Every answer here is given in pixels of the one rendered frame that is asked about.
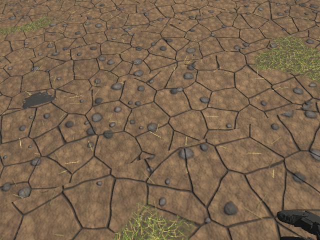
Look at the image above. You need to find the robot right hand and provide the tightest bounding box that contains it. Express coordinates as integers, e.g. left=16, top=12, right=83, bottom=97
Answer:
left=277, top=210, right=320, bottom=240

